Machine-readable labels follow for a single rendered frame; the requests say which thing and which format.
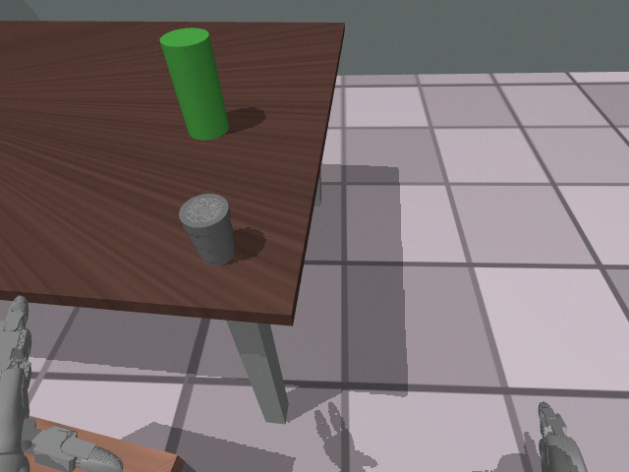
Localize right robot hand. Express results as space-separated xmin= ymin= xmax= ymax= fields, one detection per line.
xmin=539 ymin=402 xmax=588 ymax=472

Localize left robot arm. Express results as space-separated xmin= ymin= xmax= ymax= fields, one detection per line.
xmin=0 ymin=452 xmax=29 ymax=472

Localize table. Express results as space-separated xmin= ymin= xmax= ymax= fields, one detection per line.
xmin=0 ymin=21 xmax=345 ymax=424

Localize chair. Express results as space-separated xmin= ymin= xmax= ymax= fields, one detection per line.
xmin=24 ymin=416 xmax=197 ymax=472

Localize left robot hand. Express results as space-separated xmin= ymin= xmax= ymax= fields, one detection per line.
xmin=0 ymin=295 xmax=123 ymax=472

